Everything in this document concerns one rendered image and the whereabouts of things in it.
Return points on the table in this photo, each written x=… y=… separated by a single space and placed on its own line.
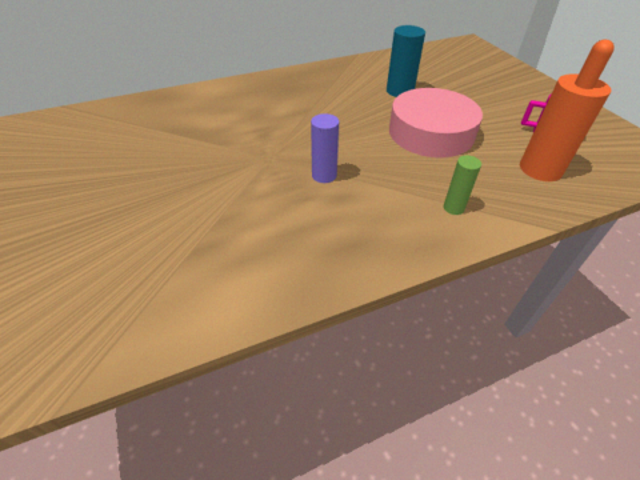
x=151 y=238

